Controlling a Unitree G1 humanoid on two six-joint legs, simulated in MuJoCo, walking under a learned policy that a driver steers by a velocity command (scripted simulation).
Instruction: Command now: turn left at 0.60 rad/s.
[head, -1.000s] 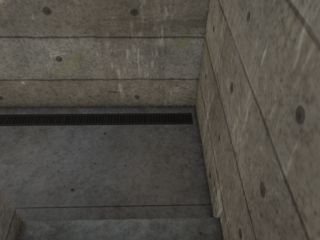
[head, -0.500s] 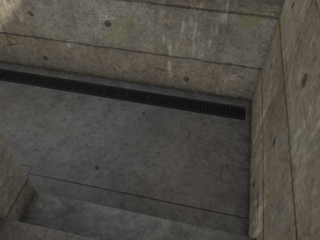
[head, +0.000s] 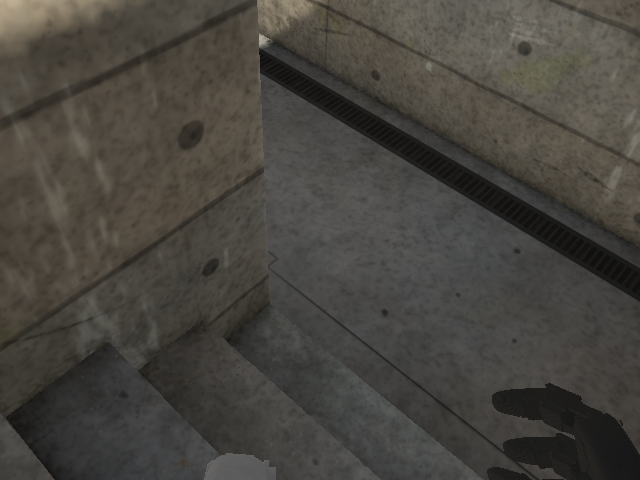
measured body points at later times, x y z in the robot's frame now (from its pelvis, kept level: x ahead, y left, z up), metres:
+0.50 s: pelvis +0.07 +0.06 +0.05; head +0.08 +0.06 +0.50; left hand +0.13 +0.32 -0.07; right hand +0.25 -0.14 -0.06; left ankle +0.04 +0.17 -0.52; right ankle +0.06 -0.05 -0.71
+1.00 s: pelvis +0.06 +0.14 +0.04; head +0.08 +0.13 +0.49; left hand +0.07 +0.43 -0.07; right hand +0.28 -0.08 +0.00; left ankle +0.04 +0.27 -0.51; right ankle +0.06 -0.05 -0.71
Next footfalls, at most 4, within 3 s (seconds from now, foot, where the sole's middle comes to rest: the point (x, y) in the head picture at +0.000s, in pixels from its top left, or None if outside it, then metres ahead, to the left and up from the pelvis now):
0.02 left None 0.08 0.18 -0.56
0.44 right None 0.10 -0.05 -0.75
1.00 left None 0.08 0.27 -0.56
1.56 right None -0.07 0.05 -0.56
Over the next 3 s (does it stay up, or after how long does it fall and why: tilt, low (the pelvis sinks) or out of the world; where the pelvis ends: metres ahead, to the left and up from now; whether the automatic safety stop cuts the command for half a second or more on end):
stays up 0.51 -0.02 -0.22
